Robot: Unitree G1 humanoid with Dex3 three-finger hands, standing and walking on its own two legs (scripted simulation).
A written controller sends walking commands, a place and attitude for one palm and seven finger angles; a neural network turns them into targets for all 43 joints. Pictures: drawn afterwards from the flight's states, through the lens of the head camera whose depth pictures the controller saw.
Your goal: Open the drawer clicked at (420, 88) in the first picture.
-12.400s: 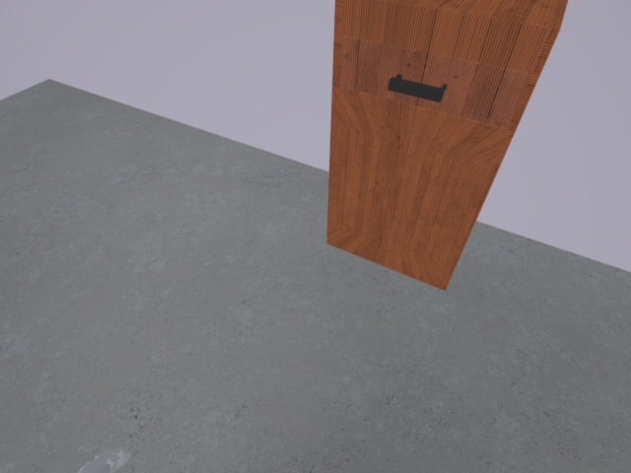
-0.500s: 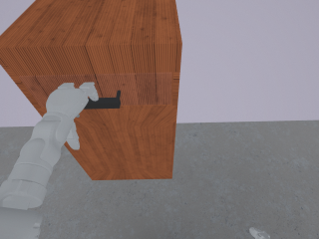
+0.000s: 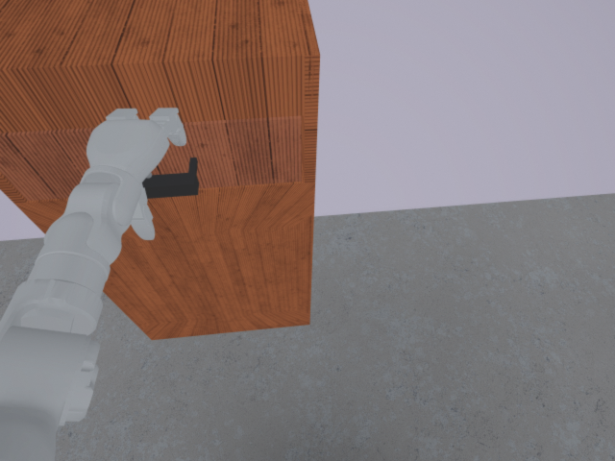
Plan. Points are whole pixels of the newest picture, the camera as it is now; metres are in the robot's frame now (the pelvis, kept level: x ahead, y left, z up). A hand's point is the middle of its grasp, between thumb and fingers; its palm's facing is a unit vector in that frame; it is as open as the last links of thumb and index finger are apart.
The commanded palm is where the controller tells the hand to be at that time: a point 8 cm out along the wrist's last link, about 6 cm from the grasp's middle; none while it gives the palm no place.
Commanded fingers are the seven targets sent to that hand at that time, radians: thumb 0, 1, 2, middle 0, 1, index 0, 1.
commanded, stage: move the hooked fingers above the handle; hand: left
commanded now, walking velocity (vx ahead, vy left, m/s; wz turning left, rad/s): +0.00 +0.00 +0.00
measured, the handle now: (152, 176) +0.52 +0.24 +0.04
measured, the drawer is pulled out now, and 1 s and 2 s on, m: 0.00 0.00 0.00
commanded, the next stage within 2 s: none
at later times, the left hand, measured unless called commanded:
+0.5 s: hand (128, 182) +0.46 +0.24 +0.09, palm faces -0.04 -0.02 -1.00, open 13.8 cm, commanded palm +0.45 +0.26 +0.15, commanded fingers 0.00 -0.50 0.30 -0.30 -1.20 -0.30 -1.20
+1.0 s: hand (114, 184) +0.45 +0.26 +0.09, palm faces -0.04 -0.02 -1.00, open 13.8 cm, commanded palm +0.44 +0.26 +0.15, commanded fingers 0.00 -0.50 0.30 -0.30 -1.20 -0.30 -1.20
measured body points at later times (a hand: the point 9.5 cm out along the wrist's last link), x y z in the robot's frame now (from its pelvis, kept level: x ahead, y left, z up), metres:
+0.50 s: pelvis +0.00 -0.02 +0.00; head +0.07 -0.02 +0.45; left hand +0.45 +0.24 +0.15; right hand +0.06 -0.31 -0.12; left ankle +0.00 +0.09 -0.72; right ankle -0.01 -0.13 -0.72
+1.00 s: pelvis +0.01 +0.00 +0.00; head +0.07 -0.01 +0.45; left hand +0.45 +0.26 +0.15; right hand +0.07 -0.27 -0.13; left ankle +0.00 +0.09 -0.72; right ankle -0.01 -0.13 -0.72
